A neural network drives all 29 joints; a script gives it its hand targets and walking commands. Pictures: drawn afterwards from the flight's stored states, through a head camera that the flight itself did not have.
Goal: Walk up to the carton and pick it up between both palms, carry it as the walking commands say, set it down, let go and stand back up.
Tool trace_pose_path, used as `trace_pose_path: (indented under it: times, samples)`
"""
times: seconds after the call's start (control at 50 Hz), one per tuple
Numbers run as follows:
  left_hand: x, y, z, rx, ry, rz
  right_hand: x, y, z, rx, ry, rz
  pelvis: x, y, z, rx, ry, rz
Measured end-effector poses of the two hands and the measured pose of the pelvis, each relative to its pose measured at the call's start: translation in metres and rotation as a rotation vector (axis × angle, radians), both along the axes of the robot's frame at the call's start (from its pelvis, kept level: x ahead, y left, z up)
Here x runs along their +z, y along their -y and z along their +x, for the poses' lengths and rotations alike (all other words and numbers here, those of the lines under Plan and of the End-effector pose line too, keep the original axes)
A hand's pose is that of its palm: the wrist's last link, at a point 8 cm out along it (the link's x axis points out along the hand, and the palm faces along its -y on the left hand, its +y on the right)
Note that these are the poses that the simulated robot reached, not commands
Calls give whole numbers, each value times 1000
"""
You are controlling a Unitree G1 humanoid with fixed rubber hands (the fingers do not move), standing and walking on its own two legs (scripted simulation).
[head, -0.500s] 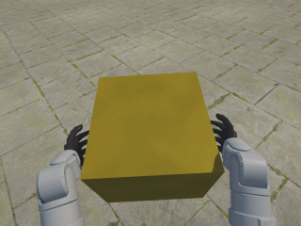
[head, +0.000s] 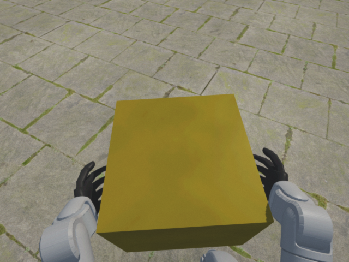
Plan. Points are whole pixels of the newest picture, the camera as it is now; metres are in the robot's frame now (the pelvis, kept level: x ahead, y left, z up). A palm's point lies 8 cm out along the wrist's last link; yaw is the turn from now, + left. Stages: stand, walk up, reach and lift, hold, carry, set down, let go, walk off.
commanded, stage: carry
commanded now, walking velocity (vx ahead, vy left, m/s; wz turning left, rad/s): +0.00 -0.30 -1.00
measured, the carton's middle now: (179, 173) +0.32 +0.01 +0.00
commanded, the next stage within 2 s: none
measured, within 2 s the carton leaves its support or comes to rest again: neither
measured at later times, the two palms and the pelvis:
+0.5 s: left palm (259, 174) +0.29 -0.15 +0.05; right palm out of the picture +0.16 -0.50 +0.08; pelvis +0.00 -0.24 -0.01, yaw -24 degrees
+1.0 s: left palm out of the picture +0.16 -0.49 +0.06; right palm out of the picture -0.13 -0.73 +0.05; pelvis -0.13 -0.42 -0.01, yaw -52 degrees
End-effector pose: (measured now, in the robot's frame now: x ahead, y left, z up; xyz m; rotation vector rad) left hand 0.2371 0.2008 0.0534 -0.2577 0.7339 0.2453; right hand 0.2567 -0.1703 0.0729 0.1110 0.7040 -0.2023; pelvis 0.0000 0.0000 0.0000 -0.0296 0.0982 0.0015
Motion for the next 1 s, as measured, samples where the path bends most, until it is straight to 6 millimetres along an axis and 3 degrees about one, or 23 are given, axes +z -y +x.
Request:
trace_pose_path:
  times: [0.12, 0.2, 0.32, 0.4, 0.5, 0.54, 0.62, 0.7, 0.78, 0.86, 0.92, 1.0]
  samples:
    - [-3, 92, 29, -95, 26, -12, 3, 92, -6, -88, 27, -23, -3, 69, 6, -99, -35, -17]
    - [-6, 162, 42, -137, 51, 36, -19, 162, -10, -131, 53, 24, -21, 124, 12, -140, -10, 0]
    - [14, 247, 56, -253, 21, 113, -33, 239, -43, -249, 21, 105, -10, 170, 14, -254, -1, 65]
    - [15, 297, 59, -326, 48, 88, -23, 282, -64, -319, 45, 75, -10, 201, 10, -327, 15, 62]
    - [1, 355, 55, -408, 56, -23, 4, 331, -97, -395, 49, -44, -7, 239, -4, -416, 9, 45]
    - [-3, 381, 51, -462, 56, -48, 12, 349, -117, -450, 52, -68, -7, 253, -10, -472, 26, 24]
    - [9, 436, 42, -581, 53, -41, 20, 385, -165, -577, 49, -47, 1, 278, -19, -588, 38, -4]
    - [13, 495, 27, -676, 55, -25, 19, 425, -209, -663, 45, -42, 4, 310, -41, -677, 13, -32]
    - [5, 560, -3, -747, 48, -9, 5, 474, -260, -732, 36, -27, -5, 354, -72, -744, 3, -34]
    - [-4, 621, -38, -803, 73, 23, -23, 522, -312, -797, 74, 14, -27, 392, -98, -799, 47, -28]
    - [4, 654, -57, -864, 64, 80, -31, 539, -346, -853, 65, 64, -21, 404, -112, -853, 55, -14]
    - [5, 689, -81, -923, 52, 61, -21, 558, -385, -910, 50, 41, -14, 422, -134, -913, 67, 16]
